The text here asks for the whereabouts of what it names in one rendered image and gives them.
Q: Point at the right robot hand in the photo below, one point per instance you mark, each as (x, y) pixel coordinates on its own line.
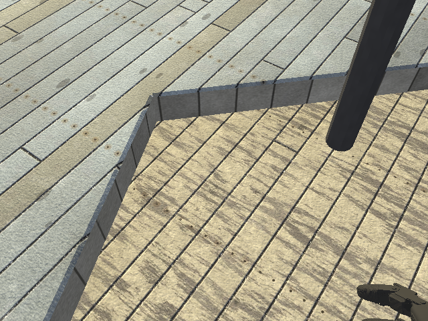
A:
(398, 297)

